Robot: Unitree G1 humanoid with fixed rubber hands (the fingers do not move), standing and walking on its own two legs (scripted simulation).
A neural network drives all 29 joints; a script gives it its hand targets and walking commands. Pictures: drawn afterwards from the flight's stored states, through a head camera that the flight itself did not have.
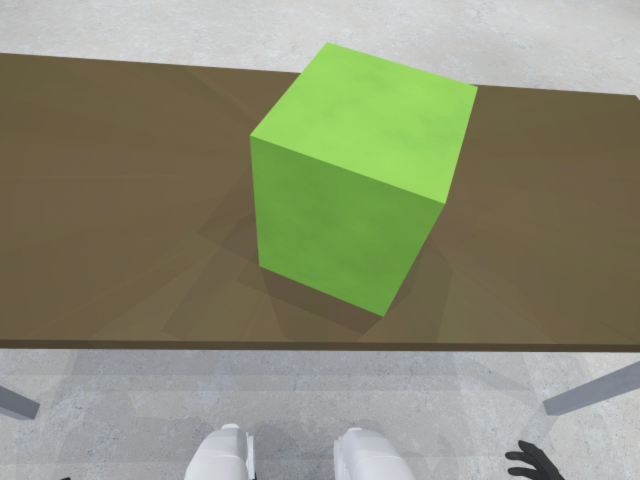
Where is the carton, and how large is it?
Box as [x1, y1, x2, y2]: [250, 42, 477, 316]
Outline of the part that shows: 327,42 250,134 259,265 383,316 445,202 477,87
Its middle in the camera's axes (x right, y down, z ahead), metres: +0.05 -0.07 +0.53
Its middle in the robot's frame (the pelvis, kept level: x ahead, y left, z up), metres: +0.46 -0.05 +0.08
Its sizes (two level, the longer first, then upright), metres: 0.210 0.200 0.250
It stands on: a table, 0.68 m high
